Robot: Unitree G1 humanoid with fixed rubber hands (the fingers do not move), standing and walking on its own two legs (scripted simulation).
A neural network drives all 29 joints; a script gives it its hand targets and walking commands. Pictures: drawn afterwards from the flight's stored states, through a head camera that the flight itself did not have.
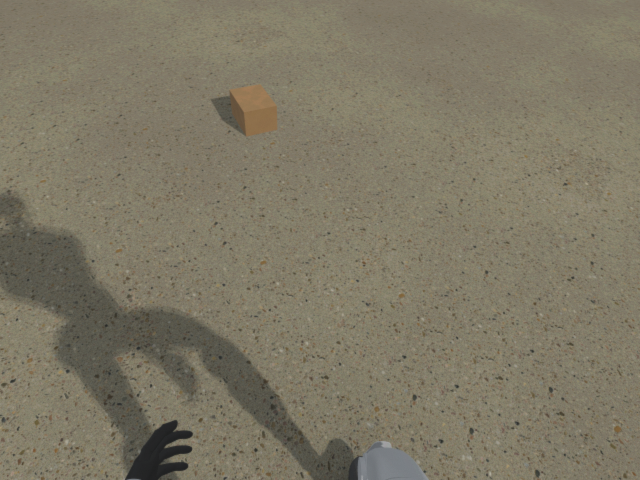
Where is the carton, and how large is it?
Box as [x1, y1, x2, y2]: [229, 84, 276, 136]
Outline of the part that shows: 260,84 229,90 232,113 246,136 276,129 276,105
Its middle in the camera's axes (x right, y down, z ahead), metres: -0.36 -0.72 +2.15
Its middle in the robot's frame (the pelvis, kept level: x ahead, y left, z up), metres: +2.04 +0.14 -0.71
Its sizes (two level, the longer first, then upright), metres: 0.246 0.183 0.147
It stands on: the floor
